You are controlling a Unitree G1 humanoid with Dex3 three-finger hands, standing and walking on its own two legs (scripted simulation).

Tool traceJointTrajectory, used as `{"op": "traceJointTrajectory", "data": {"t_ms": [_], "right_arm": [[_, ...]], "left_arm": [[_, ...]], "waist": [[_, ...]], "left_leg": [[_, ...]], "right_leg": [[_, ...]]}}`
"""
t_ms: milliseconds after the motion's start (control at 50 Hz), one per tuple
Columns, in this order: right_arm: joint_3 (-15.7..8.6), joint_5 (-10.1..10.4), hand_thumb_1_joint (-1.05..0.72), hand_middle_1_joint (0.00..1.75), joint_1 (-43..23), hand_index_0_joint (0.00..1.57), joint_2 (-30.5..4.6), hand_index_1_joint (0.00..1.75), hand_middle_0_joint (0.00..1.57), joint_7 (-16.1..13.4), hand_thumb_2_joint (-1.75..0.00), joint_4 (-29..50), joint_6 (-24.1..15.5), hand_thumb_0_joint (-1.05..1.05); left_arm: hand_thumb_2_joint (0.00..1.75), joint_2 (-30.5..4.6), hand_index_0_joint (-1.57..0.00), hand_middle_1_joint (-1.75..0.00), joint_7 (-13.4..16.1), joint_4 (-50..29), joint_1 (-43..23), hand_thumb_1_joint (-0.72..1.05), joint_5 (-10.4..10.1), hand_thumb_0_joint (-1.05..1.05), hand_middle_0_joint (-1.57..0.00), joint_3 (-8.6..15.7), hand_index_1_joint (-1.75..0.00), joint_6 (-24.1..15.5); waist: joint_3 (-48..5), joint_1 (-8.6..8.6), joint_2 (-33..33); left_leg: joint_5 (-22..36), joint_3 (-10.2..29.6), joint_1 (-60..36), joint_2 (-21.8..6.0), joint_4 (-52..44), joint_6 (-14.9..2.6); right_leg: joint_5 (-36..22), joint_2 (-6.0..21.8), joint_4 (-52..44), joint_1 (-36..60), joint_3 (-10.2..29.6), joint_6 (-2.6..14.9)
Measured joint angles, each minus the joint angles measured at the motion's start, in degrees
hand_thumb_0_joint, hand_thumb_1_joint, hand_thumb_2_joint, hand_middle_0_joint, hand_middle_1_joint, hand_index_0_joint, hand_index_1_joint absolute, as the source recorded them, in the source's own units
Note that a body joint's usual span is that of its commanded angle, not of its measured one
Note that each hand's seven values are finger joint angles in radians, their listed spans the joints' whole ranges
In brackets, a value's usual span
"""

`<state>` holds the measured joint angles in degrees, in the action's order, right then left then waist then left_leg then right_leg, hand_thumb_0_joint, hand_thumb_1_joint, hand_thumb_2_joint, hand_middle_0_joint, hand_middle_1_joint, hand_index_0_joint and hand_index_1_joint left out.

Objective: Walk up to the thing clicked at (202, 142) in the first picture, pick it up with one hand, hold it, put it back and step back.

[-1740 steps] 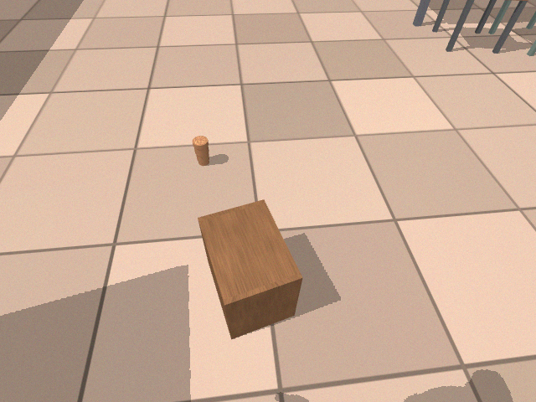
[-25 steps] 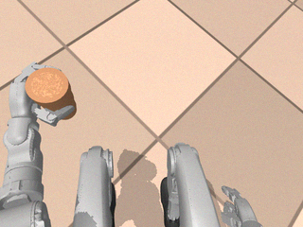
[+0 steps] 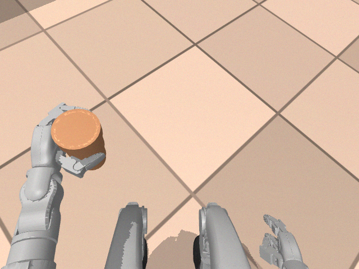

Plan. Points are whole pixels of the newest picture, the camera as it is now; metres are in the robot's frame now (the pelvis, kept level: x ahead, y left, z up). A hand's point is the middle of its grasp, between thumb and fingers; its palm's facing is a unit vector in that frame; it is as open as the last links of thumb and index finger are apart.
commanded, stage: lift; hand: left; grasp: from the side
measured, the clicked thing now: (85, 145) +0.37 +0.20 +0.00
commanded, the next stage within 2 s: hold in 1.16 s
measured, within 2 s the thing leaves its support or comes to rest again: neither
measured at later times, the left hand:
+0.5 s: hand (64, 118) +0.36 +0.19 +0.13, palm faces +0.10 -0.99 -0.05, open 10.7 cm
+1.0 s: hand (61, 106) +0.36 +0.18 +0.17, palm faces +0.07 -1.00 -0.03, open 10.7 cm
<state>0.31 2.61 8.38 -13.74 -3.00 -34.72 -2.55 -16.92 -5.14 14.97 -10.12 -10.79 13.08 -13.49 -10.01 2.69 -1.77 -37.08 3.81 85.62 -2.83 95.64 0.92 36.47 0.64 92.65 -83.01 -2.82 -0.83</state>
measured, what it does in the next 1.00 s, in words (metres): rises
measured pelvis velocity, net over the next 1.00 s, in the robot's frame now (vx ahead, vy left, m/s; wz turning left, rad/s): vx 0.04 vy -0.01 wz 0.03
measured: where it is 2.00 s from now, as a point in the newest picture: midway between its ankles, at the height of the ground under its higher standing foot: outside the picture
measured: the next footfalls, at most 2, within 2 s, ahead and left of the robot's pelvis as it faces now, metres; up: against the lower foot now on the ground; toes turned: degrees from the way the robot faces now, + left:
none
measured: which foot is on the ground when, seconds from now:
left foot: down 0.00-1.00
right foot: down 0.00-1.00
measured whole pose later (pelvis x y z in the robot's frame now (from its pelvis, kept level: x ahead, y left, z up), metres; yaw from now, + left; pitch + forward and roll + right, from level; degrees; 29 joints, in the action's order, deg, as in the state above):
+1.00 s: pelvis +0.04 -0.01 +0.14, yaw +2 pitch +11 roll -2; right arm 1.2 1.1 12.9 -12.7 -4.0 -37.3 -3.9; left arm -13.4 -6.6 23.3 -5.8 -10.5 8.7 -17.9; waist -3.1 2.4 -0.7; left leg -26.7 1.6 43.0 -2.9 58.7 1.3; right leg 26.2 0.5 56.4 -41.0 -2.3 -0.5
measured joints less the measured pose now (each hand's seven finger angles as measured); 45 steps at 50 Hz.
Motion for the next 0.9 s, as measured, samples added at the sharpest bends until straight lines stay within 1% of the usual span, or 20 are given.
{"op": "traceJointTrajectory", "data": {"t_ms": [120,240,300,360,500,580,680,800,900], "right_arm": [[0.2,0.1,-0.91,0.30,1.0,0.20,0.4,0.30,0.20,-0.2,-0.90,-0.2,-0.9,0.00],[0.1,-0.1,-0.91,0.30,2.2,0.20,0.1,0.30,0.20,-0.1,-0.90,-0.3,-1.4,0.00],[0.1,-0.1,-0.91,0.30,3.0,0.20,0.1,0.30,0.20,0.0,-0.90,-0.5,-1.7,0.00],[0.4,-0.2,-0.91,0.30,3.8,0.20,0.2,0.30,0.20,-0.1,-0.90,-0.9,-1.9,0.00],[0.9,-0.9,-0.92,0.30,4.4,0.20,0.9,0.30,0.20,-0.3,-0.90,-1.7,-1.7,0.01],[1.0,-1.0,-0.92,0.30,4.4,0.20,1.2,0.30,0.20,-0.5,-0.90,-1.9,-1.5,0.01],[1.0,-1.0,-0.92,0.30,4.5,0.20,1.2,0.30,0.20,-0.6,-0.90,-2.1,-1.5,0.01],[1.0,-1.1,-0.92,0.30,4.4,0.20,1.1,0.30,0.20,-0.7,-0.90,-2.1,-1.6,0.01],[0.9,-1.4,-0.92,0.30,4.4,0.20,1.1,0.30,0.20,-0.8,-0.90,-2.3,-1.5,0.01]], "left_arm": [[1.13,0.0,-0.70,-1.06,0.7,1.2,0.9,-0.51,0.0,-0.03,-0.72,-1.0,-1.06,0.1],[1.13,-0.1,-0.70,-1.06,0.2,3.6,1.3,-0.51,1.2,-0.03,-0.72,-2.8,-1.06,0.7],[1.13,0.7,-0.70,-1.06,-0.4,3.4,2.5,-0.51,0.5,-0.03,-0.72,-3.3,-1.06,0.6],[1.13,1.6,-0.70,-1.06,-0.5,2.9,3.7,-0.51,-0.1,-0.03,-0.72,-3.6,-1.06,-0.1],[1.13,2.1,-0.70,-1.06,1.0,3.6,3.9,-0.51,0.5,-0.03,-0.72,-3.8,-1.06,-2.2],[1.13,2.0,-0.70,-1.06,0.7,4.8,3.6,-0.51,0.8,-0.03,-0.72,-4.3,-1.06,-2.3],[1.13,2.7,-0.70,-1.06,-0.1,6.2,3.7,-0.51,0.6,-0.03,-0.72,-4.9,-1.06,-2.3],[1.13,3.6,-0.70,-1.06,-0.3,7.3,3.8,-0.51,0.4,-0.03,-0.72,-4.6,-1.06,-3.2],[1.13,3.5,-0.69,-1.06,-0.9,8.0,4.0,-0.51,0.6,-0.03,-0.72,-4.5,-1.06,-4.0]], "waist": [[0.3,0.11,0.3],[1.6,0.25,0.3],[2.3,0.22,0.2],[2.8,0.11,0.4],[3.9,-0.05,0.5],[4.3,-0.16,0.3],[4.9,-0.26,0.3],[5.8,-0.21,0.8],[6.5,-0.18,1.1]], "left_leg": [[1.5,-0.2,-8.9,0.0,-7.4,0.01],[3.1,-0.4,-16.2,0.0,-13.7,-0.01],[4.0,-0.7,-19.5,-0.1,-16.6,-0.04],[4.7,-1.0,-22.5,0.0,-19.3,-0.08],[6.2,-1.4,-27.8,0.1,-24.1,0.02],[7.0,-1.6,-30.8,0.0,-26.5,0.10],[8.0,-1.8,-34.6,0.0,-29.7,0.16],[9.2,-2.1,-38.2,0.0,-33.1,0.27],[9.9,-2.1,-40.6,-0.1,-35.2,0.39]], "right_leg": [[-1.5,0.0,-7.6,9.0,-0.2,0.01],[-3.3,0.0,-14.1,16.5,-0.3,-0.03],[-4.2,0.0,-17.1,19.6,-0.2,-0.07],[-4.9,0.0,-19.6,22.5,0.0,-0.09],[-6.2,0.1,-23.9,27.6,0.2,0.02],[-7.0,0.1,-26.3,30.5,0.3,0.09],[-8.0,0.0,-29.4,34.2,0.4,0.14],[-9.2,-0.1,-32.5,37.6,0.5,0.25],[-9.8,-0.1,-34.5,40.0,0.5,0.37]]}}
